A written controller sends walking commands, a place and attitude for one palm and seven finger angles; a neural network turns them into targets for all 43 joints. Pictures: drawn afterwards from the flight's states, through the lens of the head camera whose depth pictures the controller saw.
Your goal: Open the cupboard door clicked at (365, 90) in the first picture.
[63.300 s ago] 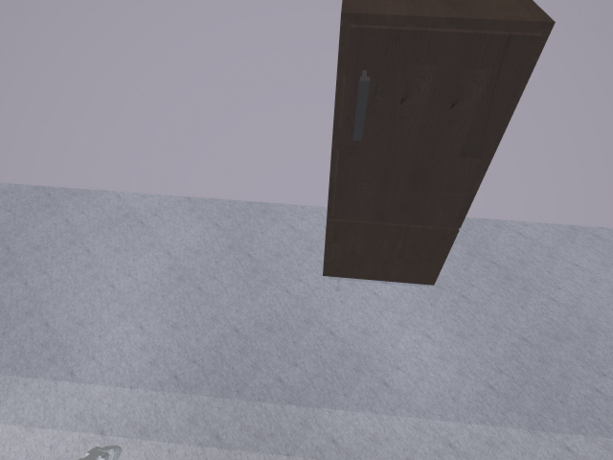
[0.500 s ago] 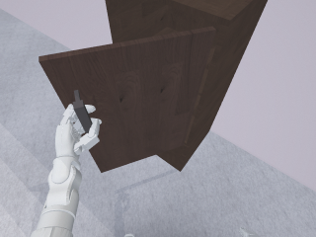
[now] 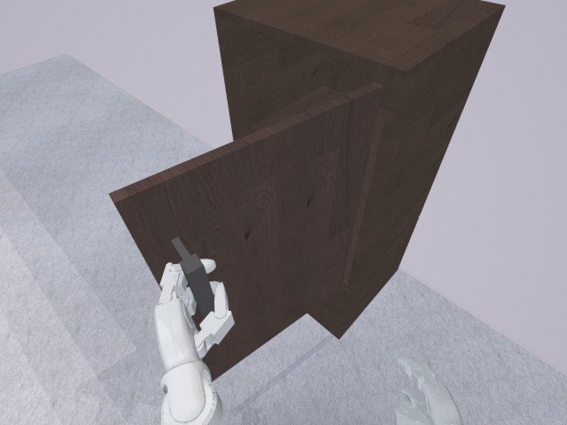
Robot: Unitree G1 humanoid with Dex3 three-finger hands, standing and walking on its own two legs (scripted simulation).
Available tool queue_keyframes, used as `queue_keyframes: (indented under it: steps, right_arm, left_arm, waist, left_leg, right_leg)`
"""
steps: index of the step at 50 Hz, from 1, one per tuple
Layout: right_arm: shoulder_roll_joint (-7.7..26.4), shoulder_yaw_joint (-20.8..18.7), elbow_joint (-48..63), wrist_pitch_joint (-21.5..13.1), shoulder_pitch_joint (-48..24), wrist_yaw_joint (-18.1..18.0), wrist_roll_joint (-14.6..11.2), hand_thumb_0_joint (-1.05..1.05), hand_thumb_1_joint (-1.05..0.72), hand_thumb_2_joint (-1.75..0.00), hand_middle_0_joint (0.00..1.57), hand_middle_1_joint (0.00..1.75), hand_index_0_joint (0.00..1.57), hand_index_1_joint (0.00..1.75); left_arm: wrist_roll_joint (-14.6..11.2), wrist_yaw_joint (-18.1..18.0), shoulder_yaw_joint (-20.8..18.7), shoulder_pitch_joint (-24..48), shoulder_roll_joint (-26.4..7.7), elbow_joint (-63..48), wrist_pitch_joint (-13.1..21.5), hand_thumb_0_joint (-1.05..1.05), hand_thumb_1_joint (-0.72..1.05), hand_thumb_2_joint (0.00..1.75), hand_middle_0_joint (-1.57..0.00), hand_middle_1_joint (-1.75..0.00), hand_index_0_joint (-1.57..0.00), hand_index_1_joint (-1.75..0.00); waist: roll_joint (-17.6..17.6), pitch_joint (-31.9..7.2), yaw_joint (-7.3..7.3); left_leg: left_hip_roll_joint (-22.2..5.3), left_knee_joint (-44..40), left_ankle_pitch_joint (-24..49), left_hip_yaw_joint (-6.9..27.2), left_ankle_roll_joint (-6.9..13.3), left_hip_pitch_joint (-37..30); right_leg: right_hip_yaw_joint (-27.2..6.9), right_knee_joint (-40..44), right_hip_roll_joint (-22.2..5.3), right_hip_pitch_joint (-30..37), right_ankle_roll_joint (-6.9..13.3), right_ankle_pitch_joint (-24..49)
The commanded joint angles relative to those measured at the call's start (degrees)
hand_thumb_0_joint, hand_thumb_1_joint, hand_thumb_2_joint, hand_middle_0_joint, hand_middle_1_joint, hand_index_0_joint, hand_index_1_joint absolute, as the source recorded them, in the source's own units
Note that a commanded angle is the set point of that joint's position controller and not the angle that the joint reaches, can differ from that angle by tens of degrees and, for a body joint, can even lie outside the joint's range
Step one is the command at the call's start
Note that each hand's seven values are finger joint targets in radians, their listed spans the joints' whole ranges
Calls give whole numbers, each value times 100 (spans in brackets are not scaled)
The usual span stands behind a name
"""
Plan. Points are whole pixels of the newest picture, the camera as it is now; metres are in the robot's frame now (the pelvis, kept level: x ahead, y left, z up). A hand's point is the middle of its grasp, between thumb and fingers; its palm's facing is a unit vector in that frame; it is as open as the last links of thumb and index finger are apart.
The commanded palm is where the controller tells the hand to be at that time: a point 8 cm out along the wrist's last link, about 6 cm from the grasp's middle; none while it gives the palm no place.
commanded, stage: pull the door open along its arc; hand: left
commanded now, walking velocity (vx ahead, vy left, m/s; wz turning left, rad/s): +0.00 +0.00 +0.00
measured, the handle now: (196, 285) +0.30 +0.14 +0.06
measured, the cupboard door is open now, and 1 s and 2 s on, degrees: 80 84 85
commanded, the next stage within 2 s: open thumb and fingers to let go in 0.06 s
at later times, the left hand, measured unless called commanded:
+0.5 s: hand (243, 327) +0.24 +0.07 +0.06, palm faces +0.40 -0.92 +0.00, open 8.8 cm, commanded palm +0.20 +0.11 +0.06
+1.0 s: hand (239, 326) +0.24 +0.07 +0.06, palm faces +0.32 -0.95 +0.00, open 14.6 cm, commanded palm +0.20 +0.11 +0.06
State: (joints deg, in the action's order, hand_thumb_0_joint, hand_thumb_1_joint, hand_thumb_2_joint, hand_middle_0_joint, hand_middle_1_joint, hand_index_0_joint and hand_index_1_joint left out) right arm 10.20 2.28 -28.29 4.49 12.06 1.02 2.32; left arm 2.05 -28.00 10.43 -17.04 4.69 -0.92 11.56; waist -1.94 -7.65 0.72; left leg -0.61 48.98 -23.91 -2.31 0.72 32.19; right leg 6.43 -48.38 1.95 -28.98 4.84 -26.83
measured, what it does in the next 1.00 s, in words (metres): stands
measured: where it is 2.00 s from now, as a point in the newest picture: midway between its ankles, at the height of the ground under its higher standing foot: outside the picture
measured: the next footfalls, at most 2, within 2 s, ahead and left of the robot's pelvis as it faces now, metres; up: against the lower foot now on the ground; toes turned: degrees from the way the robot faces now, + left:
none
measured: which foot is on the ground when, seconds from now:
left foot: down 0.00-1.00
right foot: down 0.00-1.00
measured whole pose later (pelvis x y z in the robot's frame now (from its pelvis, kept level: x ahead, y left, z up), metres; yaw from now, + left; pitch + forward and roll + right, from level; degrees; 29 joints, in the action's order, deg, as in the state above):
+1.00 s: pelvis -0.01 -0.01 -0.01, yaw +1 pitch +8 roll +1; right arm 11.5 1.5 -29.3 -0.2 12.4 0.3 2.7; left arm 3.5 -28.5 15.6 -17.4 3.3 -1.9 12.6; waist -2.3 -7.4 0.5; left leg 0.3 52.0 -24.0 -0.6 0.3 36.0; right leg 7.4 -52.0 1.4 -32.6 5.4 -27.8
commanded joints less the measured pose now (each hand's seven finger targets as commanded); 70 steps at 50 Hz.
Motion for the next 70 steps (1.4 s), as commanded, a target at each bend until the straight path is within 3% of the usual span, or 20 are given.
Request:
queue_keyframes:
  steps: [1, 5, 7, 8, 10, 15, 28, 31, 35, 45, 48, 54, 55, 56, 57, 58, 60, 63, 65, 70]
  right_arm:
    - [529, -222, 988, -444, -596, -36, 3, 0, -90, -90, 20, 30, 20, 30]
    - [506, -218, 971, -658, -647, -25, -4, 0, -90, -90, 20, 30, 20, 30]
    - [529, -232, 893, -741, -682, -53, 7, 0, -90, -90, 20, 30, 20, 30]
    - [544, -236, 793, -753, -667, -78, 14, 0, -90, -90, 20, 30, 20, 30]
    - [518, -252, 744, -799, -673, -113, 44, 0, -90, -90, 20, 30, 20, 30]
    - [534, -283, 743, -805, -606, -113, 17, 0, -90, -90, 20, 30, 20, 30]
    - [564, -275, 811, -772, -610, -108, 4, 0, -90, -90, 20, 30, 20, 30]
    - [561, -266, 837, -776, -588, -118, 7, 0, -90, -90, 20, 30, 20, 30]
    - [567, -266, 839, -762, -572, -123, 3, 0, -90, -90, 20, 30, 20, 30]
    - [565, -253, 924, -797, -590, -86, 10, 0, -90, -90, 20, 30, 20, 30]
    - [583, -232, 898, -819, -627, -84, 15, 0, -90, -90, 20, 30, 20, 30]
    - [581, -212, 872, -819, -717, -67, 12, 0, -90, -90, 20, 30, 20, 30]
    - [861, -194, 781, -831, -428, 14, -34, 0, -90, -90, 20, 30, 20, 30]
    - [780, -290, 876, -811, -331, 2, -86, 0, -90, -90, 20, 30, 20, 30]
    - [783, -287, 934, -802, -304, -27, -117, 0, -90, -90, 20, 30, 20, 30]
    - [767, -273, 1003, -833, -235, -44, -175, 0, -90, -90, 20, 30, 20, 30]
    - [745, -260, 1164, -917, -230, -81, -274, 0, -90, -90, 20, 30, 20, 30]
    - [755, -235, 1310, -998, -304, -131, -327, 0, -90, -90, 20, 30, 20, 30]
    - [769, -234, 1360, -1017, -332, -104, -311, 0, -90, -90, 20, 30, 20, 30]
    - [758, -238, 1512, -926, -256, 24, -250, 0, -90, -90, 20, 30, 20, 30]
  left_arm:
    - [195, -44, 321, -103, 227, -1545, 396, 0, 90, 90, -40, -135, -40, -135]
    - [192, -14, 731, -273, 578, -1618, 427, 0, 90, 90, -40, -135, -40, -135]
    - [144, -68, 606, 31, 454, -1554, 454, 0, 90, 90, -40, -135, -40, -135]
    - [162, -150, 407, 606, 240, -1529, 506, 0, 90, 90, -40, -135, -40, -135]
    - [181, -198, 252, 576, 133, -1381, 545, 0, 76, 84, -39, -134, -39, -134]
    - [144, -68, 175, 415, 41, -1335, 589, 0, 41, 69, -36, -130, -36, -130]
    - [229, -63, 428, 842, 240, -1343, 578, 0, -50, 30, -30, -120, -30, -120]
    - [160, -67, 338, 715, 192, -1306, 527, 0, -50, 30, -29, -115, -29, -115]
    - [193, -93, 332, 701, 175, -1345, 496, 0, -50, 30, -26, -95, -26, -95]
    - [200, -208, 441, 611, 357, -1357, 405, 0, -50, 30, -18, -45, -18, -45]
    - [203, -265, 536, 907, 460, -1262, 375, 0, -50, 30, -15, -30, -15, -30]
    - [198, -346, 586, 1156, 561, -1187, 277, 0, -50, 30, -15, -30, -15, -30]
    - [666, 765, 1655, 1298, -111, -1277, 566, 0, -50, 30, -15, -30, -15, -30]
    - [460, 1380, 1146, 1374, -539, -1675, 800, 0, -50, 30, -15, -30, -15, -30]
    - [352, 1858, 1139, 1247, -672, -1759, 911, 0, -50, 30, -15, -30, -15, -30]
    - [188, 2292, 1246, 1225, -622, -1788, 989, 0, -50, 30, -15, -30, -15, -30]
    - [-280, 2749, 1217, 1151, -436, -1893, 982, 0, -50, 30, -15, -30, -15, -30]
    - [-681, 2549, 809, 775, -371, -1793, 802, 0, -50, 30, -15, -30, -15, -30]
    - [-591, 2236, 547, 452, -529, -1846, 749, 0, -50, 30, -15, -30, -15, -30]
    - [-155, 1781, 524, 53, -648, -1959, 713, 0, -50, 30, -15, -30, -15, -30]
  waist:
    - [647, -680, -56]
    - [788, -648, -13]
    - [819, -537, 25]
    - [791, -453, 93]
    - [869, -533, 20]
    - [859, -757, -40]
    - [731, -781, 47]
    - [912, -825, 5]
    - [797, -824, -7]
    - [641, -825, -58]
    - [699, -663, 15]
    - [570, -684, -1]
    - [822, -166, 555]
    - [486, -747, 270]
    - [297, -1020, 227]
    - [277, -990, 288]
    - [220, -980, 263]
    - [616, -628, 121]
    - [474, -644, -15]
    - [463, -580, -73]
  left_leg:
    - [158, -322, 1359, 318, 49, -374]
    - [216, -161, 1128, 377, 51, -246]
    - [237, -62, 933, 393, 34, -126]
    - [244, -8, 816, 409, 32, -57]
    - [263, 45, 730, 431, 21, 71]
    - [260, -2, 866, 437, 23, 170]
    - [239, -8, 821, 456, 72, 28]
    - [251, 6, 824, 455, 61, 133]
    - [250, -19, 915, 452, 62, 74]
    - [218, -102, 971, 423, 75, -162]
    - [209, -89, 773, 425, 82, -171]
    - [199, -105, 753, 447, 86, -220]
    - [226, -63, 817, 466, 194, -178]
    - [210, -31, 966, 436, 194, -180]
    - [190, -19, 1079, 418, 195, -287]
    - [177, -11, 1077, 425, 195, -347]
    - [144, -65, 968, 467, 185, -463]
    - [142, -203, 481, 538, 136, -234]
    - [144, -261, 521, 543, 127, -243]
    - [116, -255, 492, 549, 117, -98]
  right_leg:
    - [-757, 873, -342, 523, -458, 2774]
    - [-953, 1045, -459, 477, -509, 2570]
    - [-1142, 1173, -543, 337, -560, 2289]
    - [-1221, 1209, -570, 170, -563, 1970]
    - [-1431, 1323, -639, 262, -579, 1737]
    - [-1570, 1245, -730, 629, -646, 2362]
    - [-1326, 1103, -662, 305, -610, 1994]
    - [-1354, 1099, -688, 438, -653, 2185]
    - [-1268, 1034, -638, 427, -604, 2265]
    - [-842, 864, -429, 163, -471, 1899]
    - [-730, 875, -373, -148, -455, 1366]
    - [-615, 806, -295, -303, -394, 1081]
    - [-768, 667, -308, -548, -472, 1621]
    - [-812, 509, -330, -250, -414, 1872]
    - [-813, 424, -330, -117, -362, 2010]
    - [-792, 432, -329, -169, -360, 1983]
    - [-707, 468, -265, -245, -316, 1647]
    - [-565, 613, -191, -408, -340, 794]
    - [-478, 507, -156, -409, -298, 745]
    - [-414, 295, -121, -527, -250, 675]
